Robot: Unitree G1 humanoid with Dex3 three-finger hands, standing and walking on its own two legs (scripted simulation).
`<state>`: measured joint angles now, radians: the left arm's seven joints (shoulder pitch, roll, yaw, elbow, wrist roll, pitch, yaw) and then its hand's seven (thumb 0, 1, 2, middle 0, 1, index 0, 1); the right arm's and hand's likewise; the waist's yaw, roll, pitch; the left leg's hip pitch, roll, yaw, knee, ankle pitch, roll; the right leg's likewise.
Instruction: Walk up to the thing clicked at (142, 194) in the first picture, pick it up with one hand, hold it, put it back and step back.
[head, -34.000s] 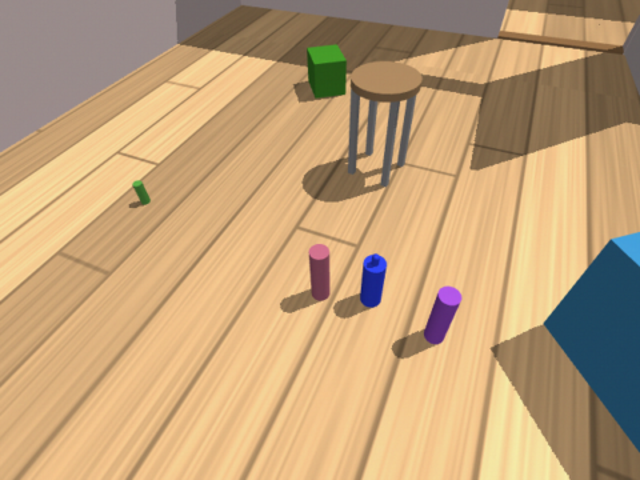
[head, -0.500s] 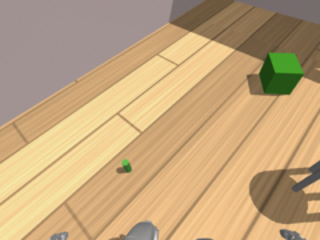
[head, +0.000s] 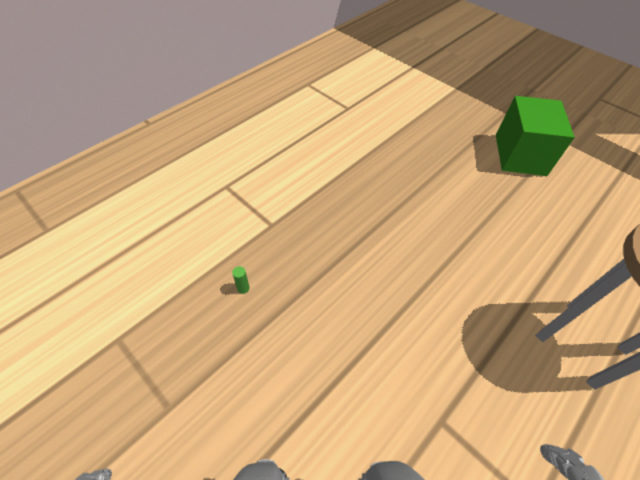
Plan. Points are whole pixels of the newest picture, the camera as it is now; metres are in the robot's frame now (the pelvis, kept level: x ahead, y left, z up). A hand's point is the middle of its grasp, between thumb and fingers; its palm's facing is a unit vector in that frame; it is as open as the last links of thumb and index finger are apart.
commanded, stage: step back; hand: left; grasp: from above
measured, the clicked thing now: (241, 280) +0.76 +0.29 -0.70
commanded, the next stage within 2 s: none
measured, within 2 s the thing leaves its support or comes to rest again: neither
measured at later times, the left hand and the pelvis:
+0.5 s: hand out of the picture -0.06 +0.25 -0.14, palm faces +0.06 -0.91 -0.42, open 7.4 cm; pelvis -0.19 -0.03 -0.01, yaw +5 degrees
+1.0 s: hand out of the picture -0.28 +0.23 -0.14, palm faces +0.08 -0.91 -0.40, open 7.4 cm; pelvis -0.30 -0.04 +0.00, yaw +5 degrees
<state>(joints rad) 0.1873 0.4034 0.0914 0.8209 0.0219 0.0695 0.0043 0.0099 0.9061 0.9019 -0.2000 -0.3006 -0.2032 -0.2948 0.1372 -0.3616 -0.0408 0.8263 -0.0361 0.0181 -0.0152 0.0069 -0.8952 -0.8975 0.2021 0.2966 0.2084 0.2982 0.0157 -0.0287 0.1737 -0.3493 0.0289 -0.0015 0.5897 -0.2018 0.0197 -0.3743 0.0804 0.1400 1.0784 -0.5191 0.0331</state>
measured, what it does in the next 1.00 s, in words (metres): walks backwards: right foot, then left foot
